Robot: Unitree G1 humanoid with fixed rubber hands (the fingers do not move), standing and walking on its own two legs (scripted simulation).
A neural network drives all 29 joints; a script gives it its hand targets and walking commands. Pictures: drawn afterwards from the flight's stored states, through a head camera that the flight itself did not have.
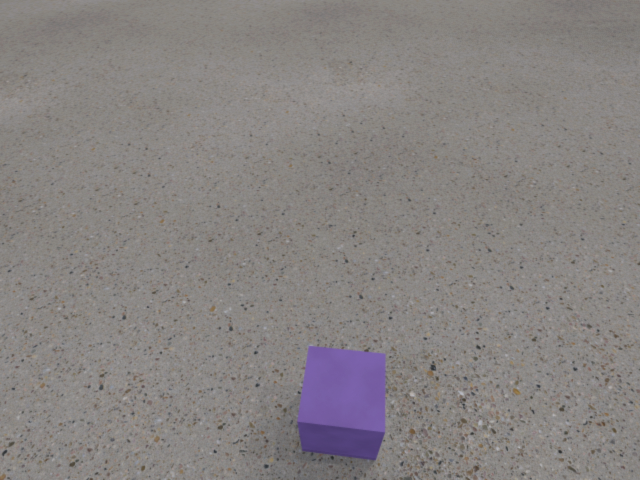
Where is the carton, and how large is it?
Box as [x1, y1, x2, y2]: [297, 346, 385, 459]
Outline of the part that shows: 309,346 297,420 302,450 375,459 384,433 385,354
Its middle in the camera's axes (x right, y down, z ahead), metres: +0.06 +0.46 +1.08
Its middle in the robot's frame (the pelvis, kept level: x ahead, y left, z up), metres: +0.45 -0.02 -0.64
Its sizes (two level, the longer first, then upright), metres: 0.210 0.200 0.250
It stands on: the floor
